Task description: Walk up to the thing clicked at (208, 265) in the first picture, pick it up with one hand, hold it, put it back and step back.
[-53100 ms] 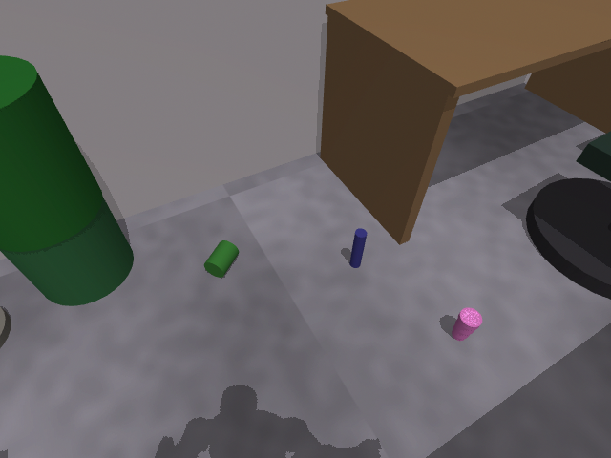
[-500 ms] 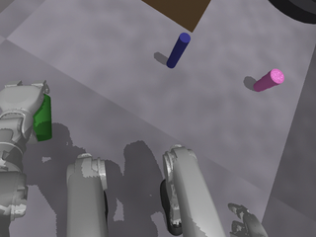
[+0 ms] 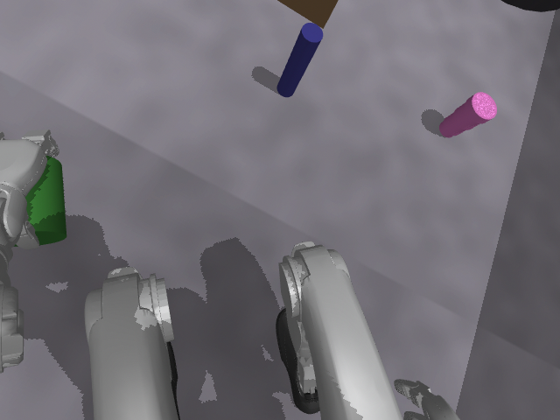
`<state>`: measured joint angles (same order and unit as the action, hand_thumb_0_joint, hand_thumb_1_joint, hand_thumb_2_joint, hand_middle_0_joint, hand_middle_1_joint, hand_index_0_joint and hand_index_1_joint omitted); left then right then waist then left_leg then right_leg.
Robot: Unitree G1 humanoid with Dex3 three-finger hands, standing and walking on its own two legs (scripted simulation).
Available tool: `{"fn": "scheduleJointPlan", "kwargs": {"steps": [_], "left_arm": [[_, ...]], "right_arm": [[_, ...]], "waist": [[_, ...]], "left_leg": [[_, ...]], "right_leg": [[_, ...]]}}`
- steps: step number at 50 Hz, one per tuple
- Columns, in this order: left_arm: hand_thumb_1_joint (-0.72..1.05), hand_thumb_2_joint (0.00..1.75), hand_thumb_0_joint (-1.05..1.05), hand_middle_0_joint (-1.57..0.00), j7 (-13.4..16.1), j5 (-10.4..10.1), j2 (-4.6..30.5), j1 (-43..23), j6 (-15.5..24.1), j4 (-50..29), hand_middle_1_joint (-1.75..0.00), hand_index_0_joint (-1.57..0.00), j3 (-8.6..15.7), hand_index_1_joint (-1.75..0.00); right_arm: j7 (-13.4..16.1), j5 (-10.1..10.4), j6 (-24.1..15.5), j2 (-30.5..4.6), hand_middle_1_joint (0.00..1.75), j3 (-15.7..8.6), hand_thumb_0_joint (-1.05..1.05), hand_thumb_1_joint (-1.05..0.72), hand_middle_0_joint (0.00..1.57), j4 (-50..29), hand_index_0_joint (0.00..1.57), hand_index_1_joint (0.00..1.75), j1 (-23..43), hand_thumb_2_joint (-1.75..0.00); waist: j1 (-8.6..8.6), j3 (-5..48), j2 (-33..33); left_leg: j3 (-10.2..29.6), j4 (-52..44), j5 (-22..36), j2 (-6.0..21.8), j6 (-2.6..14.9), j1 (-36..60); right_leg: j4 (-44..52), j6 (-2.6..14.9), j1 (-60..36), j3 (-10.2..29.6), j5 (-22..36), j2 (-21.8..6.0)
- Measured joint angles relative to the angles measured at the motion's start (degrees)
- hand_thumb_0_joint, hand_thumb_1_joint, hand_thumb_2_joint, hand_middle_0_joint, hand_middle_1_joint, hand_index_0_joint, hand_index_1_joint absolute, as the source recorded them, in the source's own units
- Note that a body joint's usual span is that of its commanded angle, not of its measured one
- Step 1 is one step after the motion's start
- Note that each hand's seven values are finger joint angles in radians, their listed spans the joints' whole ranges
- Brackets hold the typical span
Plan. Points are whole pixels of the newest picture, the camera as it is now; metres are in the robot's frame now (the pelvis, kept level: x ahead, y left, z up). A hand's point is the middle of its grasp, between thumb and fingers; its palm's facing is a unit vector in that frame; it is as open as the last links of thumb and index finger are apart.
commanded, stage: crouch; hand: left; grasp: from above
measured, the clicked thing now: (29, 201) +0.44 +0.31 -0.21
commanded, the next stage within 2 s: lower in 0.12 s
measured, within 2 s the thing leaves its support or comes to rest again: neither
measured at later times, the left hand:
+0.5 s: hand (36, 200) +0.45 +0.30 -0.21, palm faces -0.49 -0.06 -0.87, open 14.2 cm
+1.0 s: hand (52, 202) +0.45 +0.30 -0.26, palm faces -0.49 -0.09 -0.87, open 14.2 cm
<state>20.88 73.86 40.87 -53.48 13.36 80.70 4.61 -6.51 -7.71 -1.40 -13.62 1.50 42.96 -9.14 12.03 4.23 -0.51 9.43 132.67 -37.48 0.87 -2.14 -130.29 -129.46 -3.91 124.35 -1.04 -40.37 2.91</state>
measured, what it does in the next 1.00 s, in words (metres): stands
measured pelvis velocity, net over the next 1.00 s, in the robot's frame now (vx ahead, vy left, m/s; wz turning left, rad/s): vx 0.01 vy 0.00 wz -0.07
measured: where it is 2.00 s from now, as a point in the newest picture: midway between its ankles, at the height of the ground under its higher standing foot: (235, 392)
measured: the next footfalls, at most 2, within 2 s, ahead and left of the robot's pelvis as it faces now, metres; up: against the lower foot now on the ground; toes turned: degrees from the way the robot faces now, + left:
none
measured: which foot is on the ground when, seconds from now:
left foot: down 0.00-1.00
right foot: down 0.00-1.00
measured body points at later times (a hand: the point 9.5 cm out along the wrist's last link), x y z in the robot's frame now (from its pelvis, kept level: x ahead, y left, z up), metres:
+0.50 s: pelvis +0.00 +0.00 -0.03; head +0.25 +0.08 +0.34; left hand +0.47 +0.30 -0.16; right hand +0.06 -0.27 -0.13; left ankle +0.08 +0.14 -0.32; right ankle +0.10 -0.14 -0.32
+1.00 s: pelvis +0.01 +0.00 -0.05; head +0.27 +0.09 +0.31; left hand +0.48 +0.30 -0.21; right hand +0.06 -0.27 -0.14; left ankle +0.08 +0.14 -0.32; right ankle +0.10 -0.14 -0.32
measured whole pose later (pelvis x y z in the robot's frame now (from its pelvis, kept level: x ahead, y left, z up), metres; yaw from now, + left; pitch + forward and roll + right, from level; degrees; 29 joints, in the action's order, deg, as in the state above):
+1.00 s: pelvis +0.01 +0.00 -0.05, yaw -4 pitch +32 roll -10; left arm 27.9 75.9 49.0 -55.1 16.1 89.6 8.3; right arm -8.4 -12.1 -4.0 -15.2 8.1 42.1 -5.7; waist 15.8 -2.7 -4.1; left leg 14.0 143.4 -39.9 0.4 -3.3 -136.0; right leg -137.7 -4.3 129.3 -3.8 -41.5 4.6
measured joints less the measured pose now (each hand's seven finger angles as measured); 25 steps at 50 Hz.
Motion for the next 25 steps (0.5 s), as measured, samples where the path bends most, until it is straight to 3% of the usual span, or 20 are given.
{"fn": "scheduleJointPlan", "kwargs": {"steps": [17, 25], "left_arm": [[-0.61, 0.71, 0.02, -0.36, 1.03, 0.06, 2.25, -1.95, 0.4, 4.05, -0.82, -0.38, -0.82, -0.78], [-0.61, 0.7, 0.02, -0.37, 2.36, 1.12, 3.9, -1.83, 1.99, 5.47, -0.81, -0.39, 0.3, -0.77]], "right_arm": [[-0.16, -0.64, -0.33, -0.74, 0.3, 1.87, 0.0, -0.92, 0.2, -0.06, 0.2, 0.3, 1.5, -0.9], [-0.45, -1.53, -0.73, -1.03, 0.3, 3.14, 0.0, -0.92, 0.2, -0.23, 0.2, 0.3, 1.97, -0.9]], "waist": [[0.94, -1.22, -0.69], [1.71, -2.83, -1.77]], "left_leg": [[1.0, 3.43, -0.15, -0.17, 0.0, -2.47], [1.86, 5.43, -0.58, -0.41, -0.41, -3.53]], "right_leg": [[-2.84, -0.14, 2.14, -0.53, 0.02, 0.5], [-4.51, 0.01, 3.02, -1.07, -0.32, 0.67]]}}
